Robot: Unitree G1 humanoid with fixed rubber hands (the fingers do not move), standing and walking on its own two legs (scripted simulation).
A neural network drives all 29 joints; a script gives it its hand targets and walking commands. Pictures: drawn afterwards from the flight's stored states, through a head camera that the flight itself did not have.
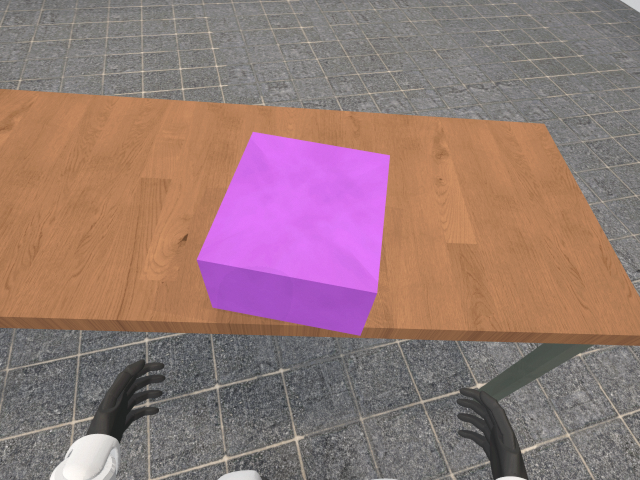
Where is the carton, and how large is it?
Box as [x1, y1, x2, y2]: [197, 132, 389, 335]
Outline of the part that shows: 253,132 197,258 212,306 222,309 360,335 377,289 389,155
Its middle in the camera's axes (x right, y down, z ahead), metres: -0.03 -0.02 +0.67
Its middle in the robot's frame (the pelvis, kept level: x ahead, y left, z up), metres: +0.49 +0.02 -0.06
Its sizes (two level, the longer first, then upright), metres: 0.283 0.250 0.145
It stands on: a table, 0.64 m high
